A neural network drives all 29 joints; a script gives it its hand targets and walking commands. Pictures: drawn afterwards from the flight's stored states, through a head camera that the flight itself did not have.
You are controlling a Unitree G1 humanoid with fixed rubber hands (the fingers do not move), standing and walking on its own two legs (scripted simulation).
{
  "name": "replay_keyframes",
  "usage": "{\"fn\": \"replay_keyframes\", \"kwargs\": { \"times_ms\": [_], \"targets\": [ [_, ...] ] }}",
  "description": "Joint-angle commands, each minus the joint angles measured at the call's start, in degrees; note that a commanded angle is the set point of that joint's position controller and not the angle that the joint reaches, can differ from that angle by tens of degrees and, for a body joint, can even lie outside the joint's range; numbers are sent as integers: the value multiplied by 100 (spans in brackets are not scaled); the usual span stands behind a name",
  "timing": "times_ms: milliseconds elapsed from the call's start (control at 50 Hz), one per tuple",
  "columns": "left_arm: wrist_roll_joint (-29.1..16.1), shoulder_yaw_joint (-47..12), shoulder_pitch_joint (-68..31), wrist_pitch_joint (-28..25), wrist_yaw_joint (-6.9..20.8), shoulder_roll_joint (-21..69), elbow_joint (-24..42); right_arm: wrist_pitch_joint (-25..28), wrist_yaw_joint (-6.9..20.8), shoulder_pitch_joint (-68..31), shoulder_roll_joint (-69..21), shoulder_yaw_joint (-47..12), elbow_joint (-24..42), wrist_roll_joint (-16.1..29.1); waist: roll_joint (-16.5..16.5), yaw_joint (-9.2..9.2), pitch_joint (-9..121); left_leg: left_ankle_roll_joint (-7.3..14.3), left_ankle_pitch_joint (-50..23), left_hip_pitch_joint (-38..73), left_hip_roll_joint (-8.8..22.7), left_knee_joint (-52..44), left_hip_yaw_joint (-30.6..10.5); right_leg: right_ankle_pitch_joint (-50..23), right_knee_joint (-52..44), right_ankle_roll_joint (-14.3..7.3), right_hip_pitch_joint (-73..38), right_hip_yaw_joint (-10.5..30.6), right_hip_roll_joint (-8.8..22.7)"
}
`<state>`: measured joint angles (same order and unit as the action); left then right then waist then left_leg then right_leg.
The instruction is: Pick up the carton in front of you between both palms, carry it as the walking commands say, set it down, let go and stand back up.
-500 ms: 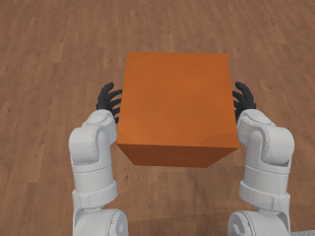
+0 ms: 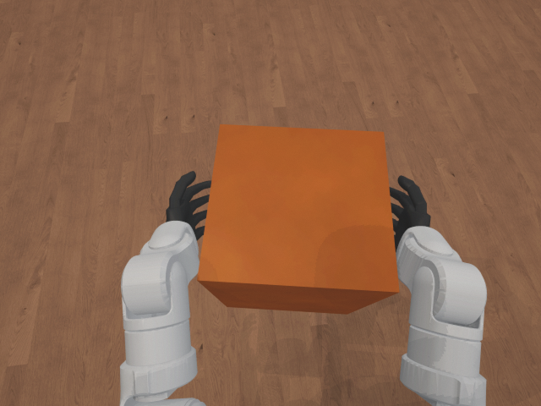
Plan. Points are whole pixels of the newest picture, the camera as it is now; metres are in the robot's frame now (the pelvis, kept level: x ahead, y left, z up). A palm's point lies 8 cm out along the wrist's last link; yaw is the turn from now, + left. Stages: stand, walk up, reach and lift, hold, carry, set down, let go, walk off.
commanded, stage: carry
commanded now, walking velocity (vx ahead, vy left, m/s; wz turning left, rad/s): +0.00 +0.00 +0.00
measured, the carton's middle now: (292, 233) +0.36 +0.00 +0.03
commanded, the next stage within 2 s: none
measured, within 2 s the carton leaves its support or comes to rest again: neither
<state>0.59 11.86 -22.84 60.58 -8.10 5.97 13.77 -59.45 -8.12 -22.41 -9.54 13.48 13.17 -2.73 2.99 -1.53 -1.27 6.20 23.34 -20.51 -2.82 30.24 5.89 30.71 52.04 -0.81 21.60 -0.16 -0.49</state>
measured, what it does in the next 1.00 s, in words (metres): walks ahead: right foot, then left foot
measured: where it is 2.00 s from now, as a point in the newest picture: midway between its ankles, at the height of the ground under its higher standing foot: outside the picture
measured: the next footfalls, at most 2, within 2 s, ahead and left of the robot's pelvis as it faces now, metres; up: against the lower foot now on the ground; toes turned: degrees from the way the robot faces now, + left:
right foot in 0.10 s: +0.05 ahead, -0.11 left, +0.00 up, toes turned -3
left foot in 0.90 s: +0.14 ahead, +0.08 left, +0.02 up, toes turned +3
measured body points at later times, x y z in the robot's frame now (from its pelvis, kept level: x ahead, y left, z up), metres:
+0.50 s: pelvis +0.09 -0.02 +0.00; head +0.11 -0.02 +0.45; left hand +0.42 +0.15 +0.10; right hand +0.43 -0.16 +0.09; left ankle -0.02 +0.06 -0.72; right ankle +0.01 -0.11 -0.73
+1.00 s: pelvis +0.15 -0.04 +0.02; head +0.17 -0.04 +0.47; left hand +0.49 +0.12 +0.12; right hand +0.49 -0.19 +0.12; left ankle +0.09 +0.07 -0.71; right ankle +0.01 -0.11 -0.71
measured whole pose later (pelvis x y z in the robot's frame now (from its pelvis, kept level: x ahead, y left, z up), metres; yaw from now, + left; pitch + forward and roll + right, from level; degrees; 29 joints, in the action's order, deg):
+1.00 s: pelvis +0.15 -0.04 +0.02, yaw +1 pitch +6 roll +2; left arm 1.3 12.6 -22.9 62.5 -8.2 5.7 9.4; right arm -62.3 -8.4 -24.0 -8.8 13.6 8.0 -3.6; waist 2.8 -0.5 5.3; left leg 2.2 25.6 -15.3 -0.3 29.4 5.7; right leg 23.3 27.8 -0.2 6.7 -3.5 -0.6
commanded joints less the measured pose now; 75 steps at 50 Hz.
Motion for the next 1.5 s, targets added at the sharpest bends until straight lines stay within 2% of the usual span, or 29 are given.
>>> {"fn": "replay_keyframes", "kwargs": {
  "times_ms": [0,80,140,200,280,340,440,580,700,720,740,780,820,880,940,1000,1040,1080,1120,1140,1160,1180,1220,1260,1280,1300,1320,1440,1480],
  "targets": [
    [-799,-3682,-2555,16,113,4272,46,-106,346,-2381,-3898,-3805,78,1163,-1178,-142,2837,557,-6391,2816,1488,86,-1167,10,-929,179,422,-22,153],
    [-603,-3509,-2667,-66,74,4455,-174,-34,446,-3377,-4067,-4204,490,1646,-607,-1,2694,149,-3943,1315,1260,-43,-834,-1830,-2337,54,-1502,-441,-6],
    [-776,-3557,-2920,-92,115,4273,203,-44,376,-3489,-4120,-4251,463,1679,-13,178,3082,-232,-2072,681,862,293,-716,-4629,-2023,-380,-2412,261,964],
    [-523,-3409,-2565,65,34,3900,-368,-208,221,-3132,-3505,-3825,49,1256,85,158,2817,-358,-3793,1436,892,213,-792,-4579,-1675,-317,-1713,118,728],
    [-876,-3516,-3178,63,87,4200,-261,-232,127,-3073,-3614,-3433,-449,1039,-853,125,2540,-276,-4575,1798,945,390,-764,-3876,-1660,-264,-1135,32,593],
    [-860,-3434,-3093,86,92,4284,-599,-209,106,-3070,-3697,-3388,-384,919,-413,87,2544,-545,-5283,1951,1183,357,-833,-3518,-1693,-56,-1078,-64,502],
    [-1192,-3656,-3626,-38,172,4658,-116,-164,106,-3267,-4000,-3434,-183,936,-17,126,2631,-317,-2613,1765,791,168,-478,-4672,-2066,-321,-1575,152,784],
    [-1053,-3598,-3272,-30,105,4523,65,-161,105,-3089,-3997,-3533,-92,1088,-358,106,2899,-375,-4403,1839,620,291,-115,-6669,-1476,-361,-2027,-86,687],
    [-1061,-3828,-3470,-118,42,4391,334,-67,150,-3189,-3906,-3668,144,1182,-1171,164,2553,-208,-7130,3033,1029,171,-277,-2882,-2878,-89,-1140,-522,41],
    [-1035,-3694,-3319,-87,48,4331,155,-58,159,-3280,-3916,-3778,266,1275,-688,169,2495,-249,-7711,2778,1036,619,-314,-3429,-3415,-83,-1568,-725,-81],
    [-1105,-3723,-3188,-77,33,4408,152,-96,132,-3222,-3814,-3808,259,1329,-490,339,2539,-300,-6697,1972,774,1050,36,-4828,-3562,-150,-2548,-713,-54],
    [-844,-3499,-2911,-53,-6,4050,150,-153,109,-3076,-3847,-3833,146,1253,970,468,2394,-626,362,-1182,70,1208,204,-8990,-2504,-819,-4940,489,1020],
    [-979,-3611,-2545,94,48,4170,-237,-155,51,-2813,-3547,-3532,114,999,752,438,2177,-496,921,-1889,352,58,-305,-8821,-2154,-925,-5219,632,1489],
    [-1079,-3698,-2987,97,138,4147,119,-238,45,-2853,-3695,-3427,-120,937,53,52,2872,-270,-3261,2119,527,-638,-208,-6006,-1863,-233,-2058,-107,785],
    [-1120,-3731,-3482,130,157,4104,49,-313,58,-2788,-3619,-3262,-526,779,-1095,-65,2547,495,-7711,3469,1783,380,-1092,-1037,-2392,145,54,-198,290],
    [-1156,-3577,-3535,87,197,4400,-113,-230,88,-3142,-3766,-3355,-328,813,-995,137,2644,29,-7047,2459,1268,988,-402,-4283,-3120,193,-1402,-331,353],
    [-935,-3414,-3177,122,129,4115,-338,-259,102,-2795,-3893,-3421,-518,791,176,219,2700,-318,-3253,604,629,1615,-20,-8555,-2328,61,-3015,-3,919],
    [-985,-3479,-3186,9,113,4461,-178,-178,130,-3366,-4093,-3832,46,1072,832,103,2513,-376,-157,-639,89,539,307,-10328,-1917,-283,-4049,-24,976],
    [-904,-3349,-3184,-43,133,4621,-193,-95,195,-4329,-4321,-4075,668,1493,357,-116,2482,-408,-2021,1084,-57,-778,548,-9733,-1137,-205,-2841,-503,648],
    [-837,-3361,-3078,-14,117,4353,-227,-132,153,-3754,-4059,-3931,288,1387,-238,-322,2466,-108,-4589,2332,371,-691,19,-7174,-512,35,-1591,-627,507],
    [-735,-3338,-3208,-38,104,4096,48,-116,151,-3355,-4093,-3942,67,1283,-1326,-484,2395,617,-8067,4126,1298,-193,-1086,-1905,15,280,790,-726,-141],
    [-766,-3534,-3148,-35,70,4182,-39,-97,131,-3274,-3961,-3879,59,1321,-1544,-497,2385,838,-9020,4076,1899,-312,-1472,434,259,204,1018,-228,-15],
    [-860,-3363,-3087,-98,41,3966,151,-100,143,-3318,-4135,-4110,82,1528,-1008,-421,2528,428,-7768,4549,1769,106,-1356,740,-1788,128,1551,226,321],
    [-629,-3153,-2812,-8,-15,3692,-31,-181,111,-3058,-3907,-4003,-173,1494,-1022,-34,2838,-34,-5723,2892,1196,513,-534,-2520,-3752,108,-1160,-365,223],
    [-668,-3165,-2508,8,31,3791,-27,-173,124,-3150,-3880,-4002,90,1510,-642,116,3117,-341,-3007,1137,940,575,-467,-4497,-3137,-93,-2990,3,612],
    [-638,-3118,-2535,51,50,3826,-194,-219,168,-3384,-4037,-4076,282,1503,973,168,2920,-581,299,-247,685,806,-332,-7286,-2490,-482,-3723,749,1550],
    [-383,-2837,-2402,139,30,3679,-428,-290,195,-3865,-3939,-4121,362,1626,860,173,2766,-567,947,-200,499,975,-569,-7967,-2302,-749,-3395,875,1781],
    [-668,-3318,-3525,87,157,4179,59,-320,155,-3352,-4221,-3553,-625,1200,317,68,2400,-639,266,222,442,485,-289,-7049,-2409,-518,-2737,460,1275],
    [-812,-3390,-3549,86,201,4446,-163,-299,151,-3602,-4175,-3553,-400,1061,150,161,2523,-519,-655,1065,524,21,-425,-4987,-2527,-314,-1998,342,1168]
  ]
}}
